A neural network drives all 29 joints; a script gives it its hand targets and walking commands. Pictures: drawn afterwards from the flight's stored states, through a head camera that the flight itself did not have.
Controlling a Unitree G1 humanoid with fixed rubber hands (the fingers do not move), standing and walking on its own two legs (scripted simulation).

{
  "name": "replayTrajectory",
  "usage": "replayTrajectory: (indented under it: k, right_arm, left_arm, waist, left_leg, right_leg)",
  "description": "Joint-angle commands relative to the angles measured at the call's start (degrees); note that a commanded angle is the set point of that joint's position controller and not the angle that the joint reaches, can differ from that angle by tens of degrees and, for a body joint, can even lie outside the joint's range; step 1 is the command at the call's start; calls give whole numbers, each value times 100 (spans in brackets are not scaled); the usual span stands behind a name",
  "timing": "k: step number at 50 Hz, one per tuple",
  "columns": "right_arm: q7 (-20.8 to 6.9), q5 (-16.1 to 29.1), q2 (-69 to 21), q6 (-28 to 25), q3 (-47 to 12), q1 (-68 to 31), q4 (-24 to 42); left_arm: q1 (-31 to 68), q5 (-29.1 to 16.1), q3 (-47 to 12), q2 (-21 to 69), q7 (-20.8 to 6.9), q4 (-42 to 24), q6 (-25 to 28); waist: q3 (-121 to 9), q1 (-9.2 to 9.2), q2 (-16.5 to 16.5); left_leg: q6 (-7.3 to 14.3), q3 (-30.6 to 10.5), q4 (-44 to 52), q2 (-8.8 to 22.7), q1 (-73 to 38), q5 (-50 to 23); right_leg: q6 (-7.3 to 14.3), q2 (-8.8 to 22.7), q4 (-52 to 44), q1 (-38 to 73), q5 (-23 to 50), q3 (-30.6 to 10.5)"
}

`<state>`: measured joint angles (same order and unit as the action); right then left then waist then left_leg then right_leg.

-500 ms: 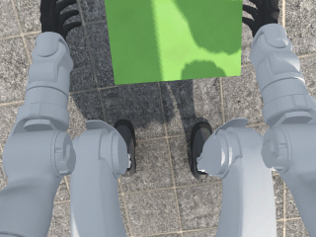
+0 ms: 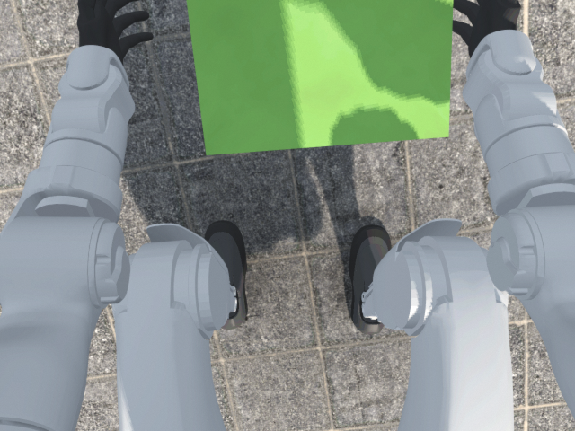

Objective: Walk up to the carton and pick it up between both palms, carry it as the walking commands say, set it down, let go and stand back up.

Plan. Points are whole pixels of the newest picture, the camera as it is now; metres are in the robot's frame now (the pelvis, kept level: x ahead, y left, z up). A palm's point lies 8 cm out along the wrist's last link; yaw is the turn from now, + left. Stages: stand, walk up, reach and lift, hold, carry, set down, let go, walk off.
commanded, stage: reach and lift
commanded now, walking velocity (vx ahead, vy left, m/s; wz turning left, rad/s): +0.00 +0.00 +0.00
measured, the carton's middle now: (312, 29) +0.55 +0.00 -0.27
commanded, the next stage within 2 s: none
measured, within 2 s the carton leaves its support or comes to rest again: leaves its support in 1.44 s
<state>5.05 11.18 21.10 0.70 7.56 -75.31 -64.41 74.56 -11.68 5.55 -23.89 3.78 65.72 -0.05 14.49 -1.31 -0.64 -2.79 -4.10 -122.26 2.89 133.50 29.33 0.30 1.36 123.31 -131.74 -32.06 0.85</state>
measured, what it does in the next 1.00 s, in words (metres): stands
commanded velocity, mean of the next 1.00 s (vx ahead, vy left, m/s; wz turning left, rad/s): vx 0.00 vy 0.00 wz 0.00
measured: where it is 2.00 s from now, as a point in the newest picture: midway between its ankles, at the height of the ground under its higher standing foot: (298, 293)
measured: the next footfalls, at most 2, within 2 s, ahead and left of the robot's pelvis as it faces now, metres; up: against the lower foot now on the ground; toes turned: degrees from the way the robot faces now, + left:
none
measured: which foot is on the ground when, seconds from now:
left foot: down 0.00-1.00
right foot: down 0.00-1.00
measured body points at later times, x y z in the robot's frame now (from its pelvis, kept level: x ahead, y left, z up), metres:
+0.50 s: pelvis +0.00 +0.00 +0.00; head +0.36 +0.01 +0.26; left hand +0.53 +0.21 -0.19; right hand +0.53 -0.18 -0.19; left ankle +0.12 +0.14 -0.34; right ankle +0.11 -0.12 -0.34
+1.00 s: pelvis -0.01 +0.00 -0.01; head +0.36 +0.00 +0.25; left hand +0.53 +0.18 -0.19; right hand +0.53 -0.18 -0.19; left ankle +0.12 +0.14 -0.34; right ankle +0.11 -0.12 -0.34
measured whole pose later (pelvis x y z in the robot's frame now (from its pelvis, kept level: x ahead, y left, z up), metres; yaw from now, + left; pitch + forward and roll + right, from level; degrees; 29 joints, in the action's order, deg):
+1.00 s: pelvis -0.01 +0.00 -0.01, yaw -1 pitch +39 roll -1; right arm 5.0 14.0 20.9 1.9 3.5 -81.4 -67.0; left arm 82.4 -15.1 3.7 -19.9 5.6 69.9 0.4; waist 17.4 -1.3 -0.6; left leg -2.5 -4.3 -122.2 2.6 134.1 27.5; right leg -0.2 -0.1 122.7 -133.1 -28.9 0.5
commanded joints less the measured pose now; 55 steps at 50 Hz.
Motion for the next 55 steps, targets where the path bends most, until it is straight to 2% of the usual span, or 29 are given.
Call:
replayTrajectory:
  k: [1, 2, 3, 8, 9, 10, 11, 14, 15, 16, 17, 20, 22, 24, 26, 29, 33, 35, 38, 39, 40, 41, 46, 47, 48, 51, 53, 54, 55]
  right_arm:
    - [-49, 411, 406, -225, -833, -1374, 533]
    - [-66, 440, 337, -231, -676, -1208, 312]
    - [-55, 555, 374, -270, -788, -1431, 695]
    - [-39, 545, 193, -287, -750, -1416, 594]
    - [-40, 592, 150, -254, -815, -1252, 306]
    - [-28, 416, 289, -274, -672, -1344, 506]
    - [-31, 505, 311, -249, -823, -1374, 342]
    - [-46, 529, -82, -268, -1022, -1388, 330]
    - [-36, 548, -133, -265, -987, -1452, 460]
    - [-33, 556, 20, -287, -906, -1377, 322]
    - [-16, 592, -115, -311, -1035, -1516, 399]
    - [-61, 730, -515, -331, -1224, -2002, 907]
    - [-68, 635, -534, -321, -1183, -1778, 529]
    - [-108, 736, -529, -258, -1204, -1935, 424]
    - [-118, 608, -743, -321, -1302, -1797, 432]
    - [-193, 726, -1106, -327, -1527, -2329, 585]
    - [-347, 615, -1573, -274, -1383, -2375, 508]
    - [-423, 653, -1996, -242, -1629, -2460, 578]
    - [-614, 592, -2714, -231, -1712, -3343, 978]
    - [-693, 649, -2948, -172, -1768, -3047, 705]
    - [-753, 618, -3186, -165, -1908, -3394, 913]
    - [-800, 491, -3297, -114, -1852, -3245, 784]
    - [-1012, 438, -4203, 103, -1774, -3375, 476]
    - [-1048, 506, -4196, 41, -1961, -3683, 968]
    - [-1087, 415, -4372, 125, -1914, -3690, 819]
    - [-1143, 349, -4557, 217, -1900, -3662, 835]
    - [-1183, 419, -4500, 220, -1739, -3836, 1096]
    - [-1152, 278, -4455, 220, -1810, -3774, 1041]
    - [-1169, 446, -4761, 263, -1920, -3850, 1092]
  left_arm:
    - [1211, -654, -44, -209, 51, -338, 302]
    - [1276, -656, -197, -153, 63, -557, 327]
    - [1260, -661, -142, -114, 65, -623, 321]
    - [1196, -660, -217, 40, 94, -549, 351]
    - [1043, -715, -328, 175, 104, -183, 294]
    - [1334, -738, -305, 62, 95, -725, 347]
    - [1205, -734, -255, 99, 114, -273, 283]
    - [1381, -819, -421, 366, 82, -352, 329]
    - [1378, -771, -412, 271, 102, -344, 348]
    - [1203, -844, -519, 524, 111, -294, 325]
    - [1344, -754, -383, 429, 131, -290, 339]
    - [1718, -981, -753, 844, 32, -752, 398]
    - [1685, -935, -647, 758, 91, -604, 437]
    - [1612, -772, -601, 798, 125, -281, 361]
    - [1498, -787, -654, 1150, 56, -104, 353]
    - [1872, -689, -627, 1332, 33, -249, 407]
    - [1840, -477, -554, 1855, -9, 10, 353]
    - [1947, -295, -419, 1814, -33, -91, 420]
    - [2488, -495, -869, 2996, -287, -190, 339]
    - [2666, -324, -707, 2928, -304, -378, 319]
    - [2664, -307, -729, 3223, -361, -406, 311]
    - [2711, -398, -728, 3494, -452, -451, 289]
    - [3377, -225, -759, 3789, -627, -625, 168]
    - [3269, -146, -747, 3996, -678, -617, 111]
    - [3429, -173, -652, 4073, -733, -605, 98]
    - [3427, -167, -686, 4171, -812, -666, 49]
    - [3684, -189, -937, 4338, -839, -960, -33]
    - [3664, -270, -920, 4443, -865, -929, -36]
    - [3894, -302, -1002, 4333, -845, -1184, -31]
  waist:
    - [-5682, -99, 447]
    - [-5722, 96, 315]
    - [-6133, -52, 278]
    - [-5960, -41, 257]
    - [-5966, 17, 188]
    - [-5933, 237, 215]
    - [-5846, 70, 301]
    - [-6094, 182, 425]
    - [-5842, -9, 358]
    - [-5941, 178, 324]
    - [-5923, 4, 251]
    - [-6206, 87, 290]
    - [-6208, 94, 412]
    - [-5823, -179, 266]
    - [-5955, 49, 479]
    - [-5848, -220, 527]
    - [-5737, -215, 474]
    - [-6002, -603, 689]
    - [-6026, -311, 365]
    - [-5971, -556, 380]
    - [-5987, -517, 524]
    - [-6029, -275, 628]
    - [-5968, -474, 510]
    - [-5948, -586, 473]
    - [-5926, -509, 820]
    - [-5928, -578, 776]
    - [-6244, -469, 355]
    - [-6238, -267, 664]
    - [-6603, -462, 555]
  left_leg:
    - [50, 707, 583, -177, -2758, -1374]
    - [23, 670, 597, -172, -2860, -1439]
    - [45, 681, 510, -189, -3165, -1593]
    - [63, 661, 586, -232, -2983, -1725]
    - [-2, 645, 566, -221, -3133, -1812]
    - [28, 646, 568, -237, -3096, -1859]
    - [-5, 652, 577, -222, -3195, -1663]
    - [43, 624, 584, -259, -3047, -1594]
    - [59, 650, 639, -294, -2977, -1626]
    - [27, 632, 633, -320, -3124, -1680]
    - [29, 691, 627, -302, -3125, -1555]
    - [78, 680, 579, -337, -3256, -1880]
    - [54, 650, 595, -355, -3195, -1833]
    - [66, 679, 691, -345, -3312, -1597]
    - [63, 651, 645, -409, -3158, -1548]
    - [99, 718, 645, -393, -3011, -1574]
    - [109, 643, 697, -480, -3349, -1437]
    - [122, 764, 577, -493, -3351, -1787]
    - [149, 642, 675, -550, -3434, -1566]
    - [100, 771, 575, -529, -3148, -1659]
    - [140, 768, 574, -578, -3178, -1629]
    - [127, 730, 579, -574, -3029, -1644]
    - [165, 835, 540, -546, -3048, -1375]
    - [205, 880, 492, -578, -3073, -1427]
    - [253, 806, 548, -599, -2904, -1199]
    - [249, 874, 543, -579, -2794, -1049]
    - [254, 860, 579, -584, -3207, -1122]
    - [233, 821, 527, -626, -3099, -1241]
    - [249, 857, 561, -601, -3325, -1397]
  right_leg:
    - [-264, -260, -1028, 3320, 1641, -148]
    - [-242, -236, -988, 3172, 1676, -94]
    - [-256, -229, -993, 3389, 1760, -117]
    - [-248, -261, -981, 3255, 1974, -121]
    - [-281, -262, -991, 3288, 2024, -101]
    - [-222, -295, -1040, 3094, 1985, -125]
    - [-273, -257, -1037, 3248, 1788, -100]
    - [-290, -258, -1035, 3533, 1936, -89]
    - [-270, -295, -1084, 3405, 1930, -133]
    - [-251, -277, -1079, 3484, 1906, -99]
    - [-236, -294, -1113, 3497, 1807, -132]
    - [-217, -311, -1103, 3506, 2094, -97]
    - [-248, -307, -1045, 3768, 2156, -128]
    - [-250, -308, -1105, 3247, 1629, -91]
    - [-258, -317, -1144, 3578, 1812, -19]
    - [-266, -397, -1184, 3596, 1862, -121]
    - [-298, -463, -1107, 3067, 1394, 50]
    - [-372, -464, -1109, 3329, 1813, -42]
    - [-246, -522, -1089, 3065, 1525, -25]
    - [-286, -530, -1083, 3118, 1740, -85]
    - [-284, -579, -1090, 3134, 1655, -28]
    - [-278, -572, -1072, 3117, 1770, -22]
    - [-253, -608, -1069, 2963, 1445, -4]
    - [-229, -670, -1024, 3008, 1466, 8]
    - [-262, -683, -1047, 2981, 1303, 48]
    - [-232, -641, -1036, 3010, 1192, 48]
    - [-188, -692, -1027, 2968, 1184, 35]
    - [-205, -695, -1025, 3012, 1254, 150]
    - [-244, -693, -956, 3308, 1558, 125]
